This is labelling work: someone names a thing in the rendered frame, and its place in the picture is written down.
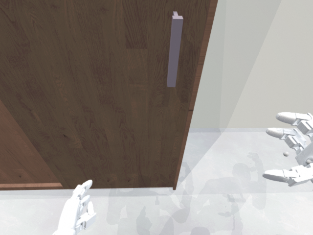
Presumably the right robot hand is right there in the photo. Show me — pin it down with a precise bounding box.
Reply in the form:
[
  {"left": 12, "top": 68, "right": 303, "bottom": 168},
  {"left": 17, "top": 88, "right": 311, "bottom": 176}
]
[{"left": 262, "top": 112, "right": 313, "bottom": 187}]

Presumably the wardrobe door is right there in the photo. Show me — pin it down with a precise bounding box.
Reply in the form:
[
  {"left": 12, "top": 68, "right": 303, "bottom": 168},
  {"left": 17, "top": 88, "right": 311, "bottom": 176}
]
[
  {"left": 0, "top": 100, "right": 60, "bottom": 184},
  {"left": 0, "top": 0, "right": 210, "bottom": 189}
]

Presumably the handle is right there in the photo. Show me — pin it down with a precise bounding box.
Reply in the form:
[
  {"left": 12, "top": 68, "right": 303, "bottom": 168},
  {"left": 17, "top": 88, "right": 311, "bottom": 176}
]
[{"left": 167, "top": 11, "right": 183, "bottom": 87}]

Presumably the left robot hand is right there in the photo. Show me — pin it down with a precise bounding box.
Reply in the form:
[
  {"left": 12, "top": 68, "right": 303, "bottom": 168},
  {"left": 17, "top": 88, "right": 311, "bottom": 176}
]
[{"left": 57, "top": 180, "right": 96, "bottom": 234}]

